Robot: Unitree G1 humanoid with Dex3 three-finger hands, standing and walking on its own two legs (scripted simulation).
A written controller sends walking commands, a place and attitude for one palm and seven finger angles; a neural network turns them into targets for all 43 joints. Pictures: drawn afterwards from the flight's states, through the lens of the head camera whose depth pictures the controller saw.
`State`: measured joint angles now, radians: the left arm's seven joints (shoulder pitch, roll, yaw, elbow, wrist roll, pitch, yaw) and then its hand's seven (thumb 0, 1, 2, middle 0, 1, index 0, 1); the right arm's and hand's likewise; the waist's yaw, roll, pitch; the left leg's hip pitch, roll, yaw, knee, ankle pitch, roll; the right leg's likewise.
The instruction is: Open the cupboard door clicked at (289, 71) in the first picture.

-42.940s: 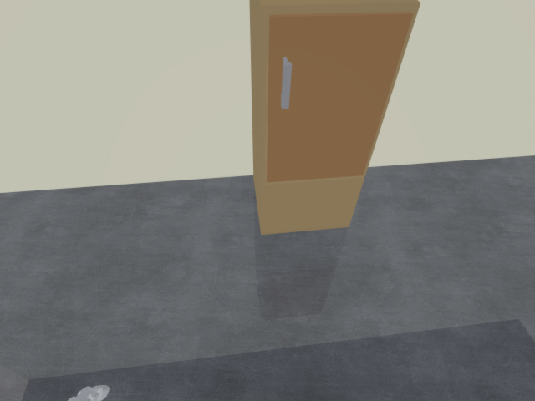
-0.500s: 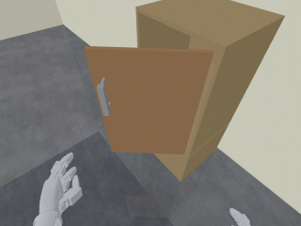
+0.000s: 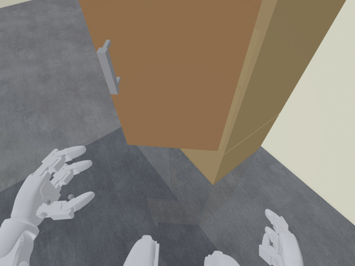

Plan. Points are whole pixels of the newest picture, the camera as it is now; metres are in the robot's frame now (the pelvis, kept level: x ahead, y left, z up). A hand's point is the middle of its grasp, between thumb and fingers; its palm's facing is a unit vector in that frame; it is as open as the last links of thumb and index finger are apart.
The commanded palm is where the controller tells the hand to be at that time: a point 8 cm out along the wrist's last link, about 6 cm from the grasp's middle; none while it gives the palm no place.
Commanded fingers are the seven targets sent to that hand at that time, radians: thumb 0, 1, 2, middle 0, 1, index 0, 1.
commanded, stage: raise the hand with hooked fingers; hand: left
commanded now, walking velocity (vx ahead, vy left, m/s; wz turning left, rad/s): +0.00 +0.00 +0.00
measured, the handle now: (111, 68) +0.57 +0.22 +0.11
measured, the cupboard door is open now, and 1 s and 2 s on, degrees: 48 48 48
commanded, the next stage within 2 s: move the hooked fingers beside the handle in 1.40 s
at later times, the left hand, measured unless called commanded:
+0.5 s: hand (35, 165) +0.28 +0.29 +0.11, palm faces +0.01 -1.00 -0.05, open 13.1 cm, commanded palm +0.25 +0.34 +0.10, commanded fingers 0.00 -0.50 0.30 -0.30 -1.20 -0.30 -1.20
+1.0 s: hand (24, 138) +0.32 +0.32 +0.13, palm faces +0.00 -1.00 -0.02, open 14.0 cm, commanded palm +0.29 +0.36 +0.13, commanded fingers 0.00 -0.50 0.30 -0.30 -1.20 -0.30 -1.20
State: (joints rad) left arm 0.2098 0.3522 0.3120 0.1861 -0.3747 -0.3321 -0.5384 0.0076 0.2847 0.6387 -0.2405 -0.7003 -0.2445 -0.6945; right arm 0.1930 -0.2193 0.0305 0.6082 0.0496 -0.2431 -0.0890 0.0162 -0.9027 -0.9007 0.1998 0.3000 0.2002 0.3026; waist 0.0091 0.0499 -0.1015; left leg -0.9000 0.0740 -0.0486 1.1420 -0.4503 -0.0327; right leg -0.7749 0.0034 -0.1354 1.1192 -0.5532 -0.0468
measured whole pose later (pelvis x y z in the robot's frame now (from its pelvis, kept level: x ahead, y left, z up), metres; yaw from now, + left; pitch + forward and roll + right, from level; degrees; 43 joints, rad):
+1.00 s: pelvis +0.02 +0.04 +0.05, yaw -1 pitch +8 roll -2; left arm -0.06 0.45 0.44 0.41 -0.36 -0.17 -0.51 -0.01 -0.49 0.30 -0.30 -1.20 -0.30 -1.20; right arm 0.30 -0.28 0.05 0.57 0.06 -0.19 -0.10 0.02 -0.90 -0.90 0.20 0.30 0.20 0.30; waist -0.01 0.03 -0.08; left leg -0.64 0.04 0.03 0.86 -0.36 0.03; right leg -0.52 -0.03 -0.07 0.80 -0.42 0.02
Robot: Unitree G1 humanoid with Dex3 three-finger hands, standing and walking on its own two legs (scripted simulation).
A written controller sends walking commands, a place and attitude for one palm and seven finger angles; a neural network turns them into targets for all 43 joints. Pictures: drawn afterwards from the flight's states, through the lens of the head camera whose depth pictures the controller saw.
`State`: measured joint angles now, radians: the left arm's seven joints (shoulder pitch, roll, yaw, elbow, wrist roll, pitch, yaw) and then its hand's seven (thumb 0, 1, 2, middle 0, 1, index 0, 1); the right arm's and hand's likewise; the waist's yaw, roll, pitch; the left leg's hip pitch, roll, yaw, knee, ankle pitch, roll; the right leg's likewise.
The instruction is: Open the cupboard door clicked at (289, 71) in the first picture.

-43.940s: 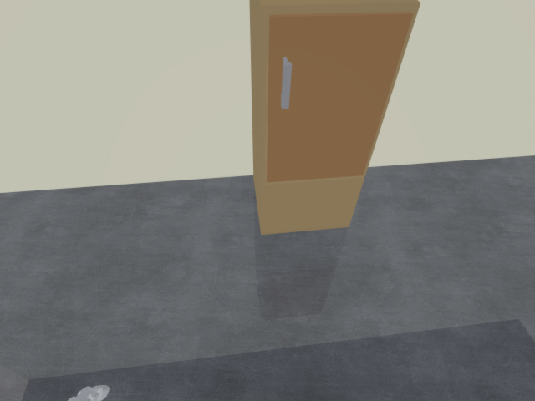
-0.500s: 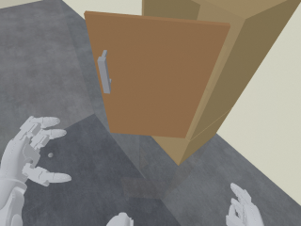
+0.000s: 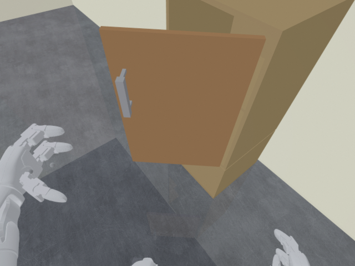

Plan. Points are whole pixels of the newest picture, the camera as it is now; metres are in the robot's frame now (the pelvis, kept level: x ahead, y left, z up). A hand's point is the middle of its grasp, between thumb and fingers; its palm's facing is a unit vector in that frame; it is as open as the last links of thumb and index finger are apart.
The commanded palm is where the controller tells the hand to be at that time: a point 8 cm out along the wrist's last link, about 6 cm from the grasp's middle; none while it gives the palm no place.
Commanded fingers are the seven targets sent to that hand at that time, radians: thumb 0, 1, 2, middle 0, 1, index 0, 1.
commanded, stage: raise the hand with hooked fingers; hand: left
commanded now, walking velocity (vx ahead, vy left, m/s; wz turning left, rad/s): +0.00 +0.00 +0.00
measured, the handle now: (125, 93) +0.55 +0.19 +0.06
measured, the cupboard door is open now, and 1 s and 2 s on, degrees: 48 48 48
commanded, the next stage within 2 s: move the hooked fingers beside the handle in 0.40 s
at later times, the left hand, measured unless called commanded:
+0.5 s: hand (68, 168) +0.29 +0.25 +0.08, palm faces +0.03 -1.00 -0.02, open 14.0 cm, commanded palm +0.26 +0.29 +0.08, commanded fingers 0.00 -0.50 0.30 -0.30 -1.20 -0.30 -1.20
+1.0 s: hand (80, 143) +0.35 +0.24 +0.08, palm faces -0.01 -1.00 +0.00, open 14.0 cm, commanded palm +0.33 +0.30 +0.08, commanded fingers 0.00 -0.50 0.30 -0.30 -1.20 -0.30 -1.20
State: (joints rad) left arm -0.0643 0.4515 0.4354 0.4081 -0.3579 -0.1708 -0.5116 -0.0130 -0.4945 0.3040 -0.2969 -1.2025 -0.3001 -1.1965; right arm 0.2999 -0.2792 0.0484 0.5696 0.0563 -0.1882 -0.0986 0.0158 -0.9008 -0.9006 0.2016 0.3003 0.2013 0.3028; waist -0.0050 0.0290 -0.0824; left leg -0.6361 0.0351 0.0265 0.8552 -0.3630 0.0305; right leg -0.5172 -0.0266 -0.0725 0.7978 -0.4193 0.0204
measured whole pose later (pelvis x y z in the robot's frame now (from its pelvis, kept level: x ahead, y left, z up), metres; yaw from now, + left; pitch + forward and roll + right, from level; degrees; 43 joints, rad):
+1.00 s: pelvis +0.00 -0.01 +0.00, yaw -1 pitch +11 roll -2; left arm -0.29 0.45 0.44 0.67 -0.31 -0.27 -0.50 -0.01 -0.50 0.30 -0.30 -1.20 -0.30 -1.20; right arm 0.32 -0.29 0.03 0.60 0.05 -0.13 -0.09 0.01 -0.90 -0.90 0.20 0.30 0.20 0.30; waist -0.04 0.02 -0.08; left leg -0.68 0.05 0.04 0.86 -0.36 0.01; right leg -0.58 -0.01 -0.06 0.83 -0.43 0.00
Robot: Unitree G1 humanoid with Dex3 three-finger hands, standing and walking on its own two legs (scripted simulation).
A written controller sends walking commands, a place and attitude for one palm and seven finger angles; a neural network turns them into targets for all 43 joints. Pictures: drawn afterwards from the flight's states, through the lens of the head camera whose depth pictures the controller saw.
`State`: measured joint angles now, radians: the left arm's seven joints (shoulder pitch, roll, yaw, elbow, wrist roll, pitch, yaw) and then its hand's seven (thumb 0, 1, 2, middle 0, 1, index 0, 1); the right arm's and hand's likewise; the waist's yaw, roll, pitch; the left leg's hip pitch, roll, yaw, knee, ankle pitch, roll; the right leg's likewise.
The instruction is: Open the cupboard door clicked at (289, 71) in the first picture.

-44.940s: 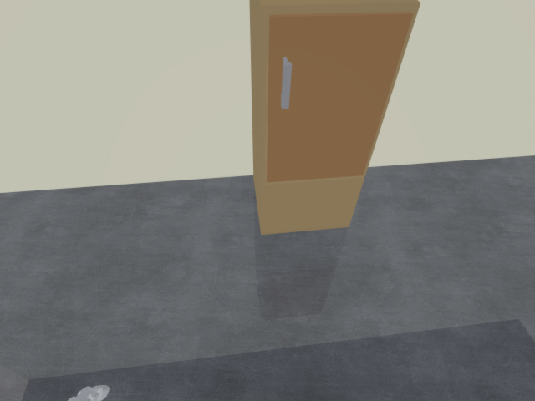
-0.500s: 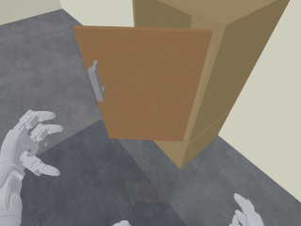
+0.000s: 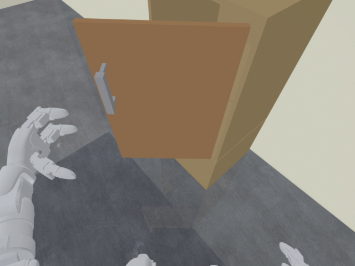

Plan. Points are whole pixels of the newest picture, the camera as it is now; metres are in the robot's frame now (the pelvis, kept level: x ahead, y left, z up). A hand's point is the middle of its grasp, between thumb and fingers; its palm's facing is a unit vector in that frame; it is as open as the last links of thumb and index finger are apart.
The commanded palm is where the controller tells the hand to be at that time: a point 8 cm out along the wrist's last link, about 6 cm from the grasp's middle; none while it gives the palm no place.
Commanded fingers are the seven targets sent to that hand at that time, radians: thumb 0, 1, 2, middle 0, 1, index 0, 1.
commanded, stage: move the hooked fingers beside the handle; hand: left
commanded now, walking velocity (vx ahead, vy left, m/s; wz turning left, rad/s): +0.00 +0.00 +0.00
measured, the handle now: (107, 89) +0.54 +0.21 +0.06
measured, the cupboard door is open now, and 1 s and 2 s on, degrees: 48 48 48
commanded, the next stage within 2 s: slide the fingers in behind the handle in 1.90 s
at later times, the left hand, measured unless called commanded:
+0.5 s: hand (68, 126) +0.40 +0.27 +0.07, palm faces +0.02 -1.00 +0.01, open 14.0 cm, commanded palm +0.38 +0.32 +0.07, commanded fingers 0.00 -0.50 0.30 -0.30 -1.20 -0.30 -1.20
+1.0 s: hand (79, 105) +0.47 +0.26 +0.07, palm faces +0.01 -1.00 +0.01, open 14.0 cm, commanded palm +0.45 +0.31 +0.07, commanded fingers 0.00 -0.50 0.30 -0.30 -1.20 -0.30 -1.20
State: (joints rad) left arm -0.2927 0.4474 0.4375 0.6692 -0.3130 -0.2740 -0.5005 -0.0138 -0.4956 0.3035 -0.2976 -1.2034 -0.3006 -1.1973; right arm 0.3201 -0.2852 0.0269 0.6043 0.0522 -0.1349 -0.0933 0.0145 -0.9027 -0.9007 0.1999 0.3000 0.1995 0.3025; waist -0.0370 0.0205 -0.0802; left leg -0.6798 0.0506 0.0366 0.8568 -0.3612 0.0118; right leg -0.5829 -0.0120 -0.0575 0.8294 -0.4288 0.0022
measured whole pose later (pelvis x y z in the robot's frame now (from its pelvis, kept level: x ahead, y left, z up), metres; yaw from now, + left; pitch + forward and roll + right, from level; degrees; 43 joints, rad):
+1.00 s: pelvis +0.00 +0.00 -0.02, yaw -2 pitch +18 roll -3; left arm -0.79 0.64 0.49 1.15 -0.17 -0.34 -0.47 -0.01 -0.50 0.30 -0.30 -1.20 -0.30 -1.20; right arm 0.40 -0.29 0.03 0.64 0.03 0.03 -0.06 0.01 -0.90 -0.90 0.20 0.30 0.20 0.30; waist -0.13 0.01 -0.09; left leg -0.90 0.08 0.03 0.98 -0.40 0.02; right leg -0.79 0.01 -0.06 0.92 -0.45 0.00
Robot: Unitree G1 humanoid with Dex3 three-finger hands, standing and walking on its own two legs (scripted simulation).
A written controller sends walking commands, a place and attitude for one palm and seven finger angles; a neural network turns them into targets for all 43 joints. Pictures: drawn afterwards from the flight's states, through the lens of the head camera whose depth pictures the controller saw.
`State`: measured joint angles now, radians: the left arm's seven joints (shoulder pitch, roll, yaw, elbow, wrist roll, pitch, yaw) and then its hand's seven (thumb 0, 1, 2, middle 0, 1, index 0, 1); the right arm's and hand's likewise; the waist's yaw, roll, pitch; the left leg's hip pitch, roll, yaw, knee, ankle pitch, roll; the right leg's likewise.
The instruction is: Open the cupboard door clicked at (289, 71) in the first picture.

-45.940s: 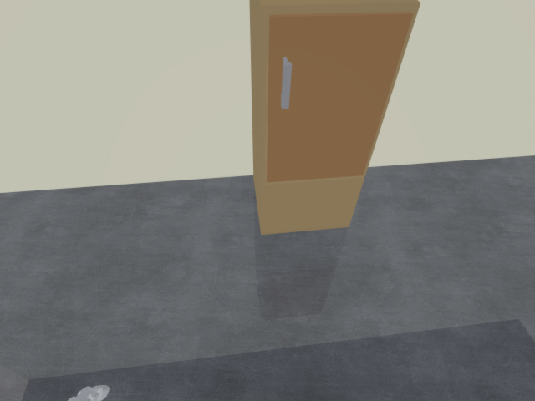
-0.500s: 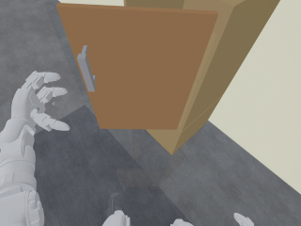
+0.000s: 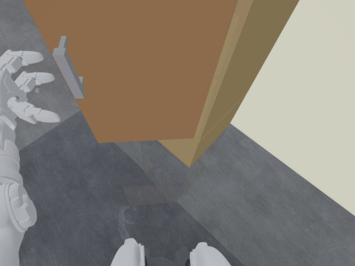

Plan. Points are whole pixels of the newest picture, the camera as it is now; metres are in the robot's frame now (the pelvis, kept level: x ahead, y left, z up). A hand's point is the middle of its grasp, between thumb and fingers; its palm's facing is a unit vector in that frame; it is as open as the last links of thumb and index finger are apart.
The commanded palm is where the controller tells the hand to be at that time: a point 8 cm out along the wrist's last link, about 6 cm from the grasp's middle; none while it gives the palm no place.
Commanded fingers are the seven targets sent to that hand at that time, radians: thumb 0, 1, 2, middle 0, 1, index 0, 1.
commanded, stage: move the hooked fingers beside the handle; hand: left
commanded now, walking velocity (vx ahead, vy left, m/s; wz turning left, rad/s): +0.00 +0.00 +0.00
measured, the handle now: (72, 69) +0.54 +0.22 +0.08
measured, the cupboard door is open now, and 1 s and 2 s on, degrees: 48 48 48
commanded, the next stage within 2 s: slide the fingers in behind the handle in 0.90 s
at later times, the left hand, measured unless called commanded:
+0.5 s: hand (35, 91) +0.47 +0.28 +0.09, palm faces +0.04 -1.00 +0.01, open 14.0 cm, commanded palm +0.45 +0.32 +0.08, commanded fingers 0.00 -0.50 0.30 -0.30 -1.20 -0.30 -1.20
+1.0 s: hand (37, 94) +0.46 +0.28 +0.08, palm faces +0.03 -1.00 +0.02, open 14.0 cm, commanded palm +0.45 +0.32 +0.08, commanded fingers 0.00 -0.50 0.30 -0.30 -1.20 -0.30 -1.20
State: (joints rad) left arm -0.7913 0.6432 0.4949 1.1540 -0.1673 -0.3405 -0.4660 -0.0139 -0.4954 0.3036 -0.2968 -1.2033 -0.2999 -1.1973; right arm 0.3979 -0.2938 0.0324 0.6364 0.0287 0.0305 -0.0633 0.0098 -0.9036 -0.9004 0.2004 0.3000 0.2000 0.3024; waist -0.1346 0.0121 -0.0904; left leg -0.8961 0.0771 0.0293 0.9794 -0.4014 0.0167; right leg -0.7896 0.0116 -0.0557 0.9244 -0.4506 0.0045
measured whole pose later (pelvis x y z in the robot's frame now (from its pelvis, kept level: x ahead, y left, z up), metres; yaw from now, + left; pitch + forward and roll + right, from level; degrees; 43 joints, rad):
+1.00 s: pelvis +0.00 +0.01 +0.00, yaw +0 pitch +19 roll -4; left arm -0.82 0.64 0.47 1.19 -0.16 -0.34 -0.45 -0.01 -0.50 0.30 -0.30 -1.20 -0.30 -1.20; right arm 0.38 -0.29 0.05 0.61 0.02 0.07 -0.06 0.01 -0.90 -0.90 0.20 0.30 0.20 0.30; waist -0.14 0.01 -0.10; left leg -0.93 0.07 0.02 1.01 -0.41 0.03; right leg -0.81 0.01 -0.06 0.94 -0.45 0.01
